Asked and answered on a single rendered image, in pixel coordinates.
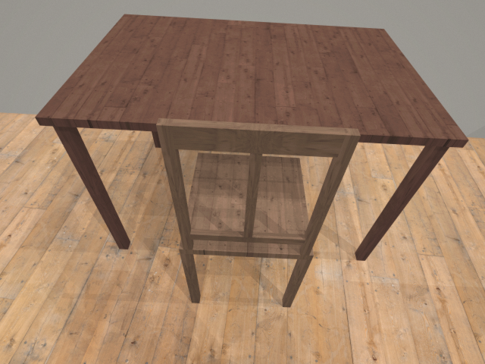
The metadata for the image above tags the table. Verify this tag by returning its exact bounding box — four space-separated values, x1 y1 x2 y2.
35 14 469 261

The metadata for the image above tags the chair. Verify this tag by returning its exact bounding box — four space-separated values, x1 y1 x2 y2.
156 118 361 307

